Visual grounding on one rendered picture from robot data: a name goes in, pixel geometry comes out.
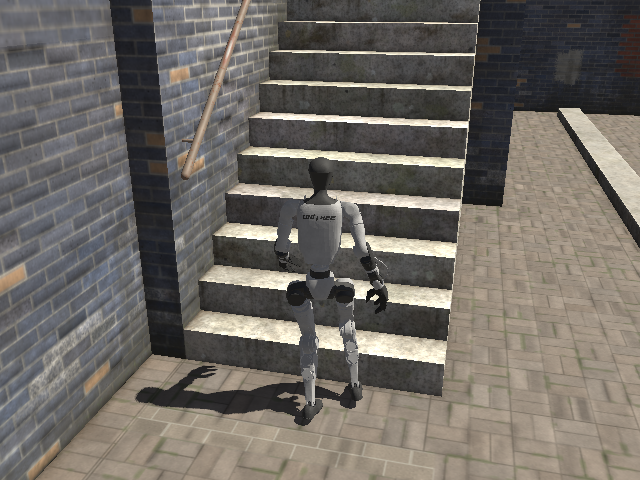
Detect stairs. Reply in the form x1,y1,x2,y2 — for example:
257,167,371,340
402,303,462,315
183,0,481,397

